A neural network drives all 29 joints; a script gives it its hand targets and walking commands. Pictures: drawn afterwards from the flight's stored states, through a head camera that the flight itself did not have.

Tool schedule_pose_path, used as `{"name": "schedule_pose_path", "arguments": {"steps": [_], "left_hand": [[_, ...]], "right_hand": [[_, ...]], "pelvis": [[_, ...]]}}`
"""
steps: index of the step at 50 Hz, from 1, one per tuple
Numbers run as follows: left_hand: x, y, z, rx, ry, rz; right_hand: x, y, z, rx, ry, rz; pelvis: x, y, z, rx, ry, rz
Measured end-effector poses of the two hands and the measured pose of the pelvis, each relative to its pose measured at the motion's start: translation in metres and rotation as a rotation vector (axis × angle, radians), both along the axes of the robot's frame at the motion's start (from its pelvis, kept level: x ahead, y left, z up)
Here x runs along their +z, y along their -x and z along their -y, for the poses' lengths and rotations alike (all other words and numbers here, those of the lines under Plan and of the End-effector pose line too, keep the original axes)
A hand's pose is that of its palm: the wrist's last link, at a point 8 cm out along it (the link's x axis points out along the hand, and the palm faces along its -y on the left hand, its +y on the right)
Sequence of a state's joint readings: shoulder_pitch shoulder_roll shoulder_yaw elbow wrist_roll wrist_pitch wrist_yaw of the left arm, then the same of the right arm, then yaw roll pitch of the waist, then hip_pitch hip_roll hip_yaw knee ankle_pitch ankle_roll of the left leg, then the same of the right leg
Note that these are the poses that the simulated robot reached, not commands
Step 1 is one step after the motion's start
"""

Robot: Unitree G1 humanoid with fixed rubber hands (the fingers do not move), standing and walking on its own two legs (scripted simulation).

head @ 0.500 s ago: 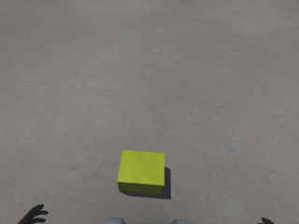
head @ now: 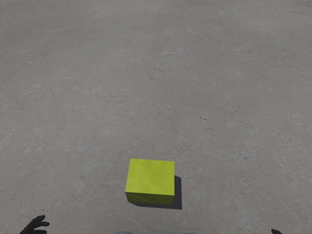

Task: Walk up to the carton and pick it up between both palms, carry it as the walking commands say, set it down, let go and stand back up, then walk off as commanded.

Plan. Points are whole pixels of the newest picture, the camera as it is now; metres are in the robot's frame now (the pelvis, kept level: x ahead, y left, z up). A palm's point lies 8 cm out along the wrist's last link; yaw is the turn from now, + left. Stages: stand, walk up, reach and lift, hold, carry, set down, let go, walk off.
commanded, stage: reach and lift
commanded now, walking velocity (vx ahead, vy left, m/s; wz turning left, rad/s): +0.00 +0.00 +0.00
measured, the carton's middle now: (150, 181) +0.49 +0.03 -0.66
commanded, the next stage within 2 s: none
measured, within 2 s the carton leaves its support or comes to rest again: neither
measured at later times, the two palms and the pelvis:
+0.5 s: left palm (62, 200) +0.21 +0.28 -0.10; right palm (261, 212) +0.21 -0.29 -0.11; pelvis +0.01 -0.03 -0.02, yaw +0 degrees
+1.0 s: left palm (79, 168) +0.33 +0.28 -0.15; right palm (229, 177) +0.33 -0.24 -0.16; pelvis -0.02 +0.01 -0.07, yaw -1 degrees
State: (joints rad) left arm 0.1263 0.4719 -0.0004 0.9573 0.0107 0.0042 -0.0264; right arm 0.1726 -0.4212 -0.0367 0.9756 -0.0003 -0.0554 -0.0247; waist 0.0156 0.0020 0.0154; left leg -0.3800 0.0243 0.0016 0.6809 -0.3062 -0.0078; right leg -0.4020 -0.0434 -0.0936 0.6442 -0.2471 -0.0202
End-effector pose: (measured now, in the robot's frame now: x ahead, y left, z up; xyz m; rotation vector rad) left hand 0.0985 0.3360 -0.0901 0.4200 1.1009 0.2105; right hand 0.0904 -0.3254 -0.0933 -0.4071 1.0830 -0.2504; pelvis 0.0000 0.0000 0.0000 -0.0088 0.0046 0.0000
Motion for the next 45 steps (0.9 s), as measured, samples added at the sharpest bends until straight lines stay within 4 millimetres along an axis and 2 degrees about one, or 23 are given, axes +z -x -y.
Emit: {"name": "schedule_pose_path", "arguments": {"steps": [3,8,11,15,18,27,34,39,45], "left_hand": [[0.002,-0.002,0.002,-0.006,-0.003,0.010],[0.018,-0.036,0.021,-0.113,0.008,0.104],[0.021,-0.045,0.027,-0.152,-0.014,0.100],[0.012,-0.045,0.030,-0.131,-0.012,0.049],[0.004,-0.053,0.036,-0.113,0.018,0.045],[-0.016,-0.130,0.060,-0.095,0.121,0.164],[-0.028,-0.158,0.053,-0.082,0.142,0.181],[-0.041,-0.175,0.045,-0.050,0.157,0.209],[-0.052,-0.212,0.048,-0.058,0.183,0.297]], "right_hand": [[0.001,-0.003,0.001,-0.009,-0.013,0.012],[0.008,-0.042,-0.013,0.023,-0.085,0.114],[0.007,-0.061,-0.018,0.035,-0.108,0.147],[-0.003,-0.067,-0.018,0.026,-0.129,0.106],[-0.009,-0.074,-0.019,0.022,-0.137,0.092],[-0.023,-0.132,-0.035,0.017,-0.142,0.148],[-0.032,-0.164,-0.050,0.022,-0.134,0.171],[-0.042,-0.185,-0.065,0.037,-0.139,0.193],[-0.055,-0.212,-0.079,0.056,-0.146,0.254]], "pelvis": [[0.000,0.001,0.001,0.000,-0.002,0.003],[-0.001,0.013,0.004,0.003,-0.004,0.024],[-0.003,0.017,0.009,0.005,-0.009,0.032],[-0.005,0.016,0.016,0.007,-0.018,0.034],[-0.007,0.011,0.022,0.007,-0.024,0.032],[-0.022,-0.009,0.026,0.006,-0.025,-0.048],[-0.031,-0.021,0.016,0.006,-0.009,-0.181],[-0.040,-0.018,0.006,0.003,0.006,-0.288],[-0.055,0.000,-0.003,-0.002,0.021,-0.390]]}}
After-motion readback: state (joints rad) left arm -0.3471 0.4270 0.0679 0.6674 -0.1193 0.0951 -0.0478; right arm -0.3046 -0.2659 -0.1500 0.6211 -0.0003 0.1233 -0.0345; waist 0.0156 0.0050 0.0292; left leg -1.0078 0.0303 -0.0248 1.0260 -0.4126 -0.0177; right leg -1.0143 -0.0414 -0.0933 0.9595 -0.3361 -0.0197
